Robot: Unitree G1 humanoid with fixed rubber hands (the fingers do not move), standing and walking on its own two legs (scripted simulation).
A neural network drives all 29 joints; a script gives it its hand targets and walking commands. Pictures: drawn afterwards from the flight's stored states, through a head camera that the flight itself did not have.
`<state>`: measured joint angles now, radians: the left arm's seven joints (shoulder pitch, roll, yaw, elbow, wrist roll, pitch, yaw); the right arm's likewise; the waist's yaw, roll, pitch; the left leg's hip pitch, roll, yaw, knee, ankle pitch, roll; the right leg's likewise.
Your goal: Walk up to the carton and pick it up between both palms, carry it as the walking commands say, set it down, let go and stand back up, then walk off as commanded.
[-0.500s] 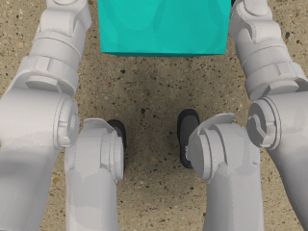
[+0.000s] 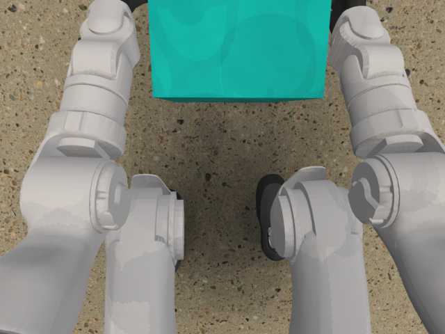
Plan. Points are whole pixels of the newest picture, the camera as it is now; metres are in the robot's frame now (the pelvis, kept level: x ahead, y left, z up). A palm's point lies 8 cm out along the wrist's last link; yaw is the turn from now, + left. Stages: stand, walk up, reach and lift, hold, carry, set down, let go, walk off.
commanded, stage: reach and lift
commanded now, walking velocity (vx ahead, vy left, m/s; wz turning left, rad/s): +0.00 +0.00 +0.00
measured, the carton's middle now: (231, 35) +0.52 -0.03 -0.23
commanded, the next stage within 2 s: none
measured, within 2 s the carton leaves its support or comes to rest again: leaves its support in 0.04 s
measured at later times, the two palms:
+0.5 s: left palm out of the picture +0.55 +0.12 -0.08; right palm out of the picture +0.53 -0.17 -0.09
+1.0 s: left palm out of the picture +0.54 +0.13 -0.02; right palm out of the picture +0.52 -0.17 -0.03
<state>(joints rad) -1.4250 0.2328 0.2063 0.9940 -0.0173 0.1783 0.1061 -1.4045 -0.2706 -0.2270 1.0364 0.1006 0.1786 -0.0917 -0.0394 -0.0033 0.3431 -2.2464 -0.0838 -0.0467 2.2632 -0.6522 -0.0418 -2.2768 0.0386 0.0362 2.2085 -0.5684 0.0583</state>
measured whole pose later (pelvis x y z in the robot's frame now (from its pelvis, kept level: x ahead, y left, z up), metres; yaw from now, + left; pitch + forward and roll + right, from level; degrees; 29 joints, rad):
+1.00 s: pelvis +0.00 +0.00 +0.08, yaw +2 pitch +47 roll +0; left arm -1.25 0.10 0.38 0.76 0.13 0.31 0.08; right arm -1.17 -0.07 -0.44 0.66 -0.13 0.36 -0.08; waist -0.04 0.03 -0.01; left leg -2.19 -0.13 -0.07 1.96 -0.58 -0.07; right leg -2.22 0.08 0.07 1.93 -0.52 0.07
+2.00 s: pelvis +0.01 +0.00 +0.18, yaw +1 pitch +43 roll -1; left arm -1.02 -0.01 0.44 0.73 0.22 0.34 0.05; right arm -0.93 0.04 -0.49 0.61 -0.21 0.40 -0.05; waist -0.04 0.03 -0.20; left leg -1.84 -0.13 -0.11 1.61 -0.51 -0.05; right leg -1.86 0.09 0.10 1.57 -0.47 0.07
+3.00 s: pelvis +0.05 +0.00 +0.31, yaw +1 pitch +31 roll +0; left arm -0.67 -0.11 0.41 0.62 0.25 0.30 0.02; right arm -0.59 0.13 -0.44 0.53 -0.23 0.35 -0.02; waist -0.04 0.02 -0.20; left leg -1.23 -0.11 -0.14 1.11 -0.42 -0.03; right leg -1.25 0.08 0.12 1.08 -0.38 0.04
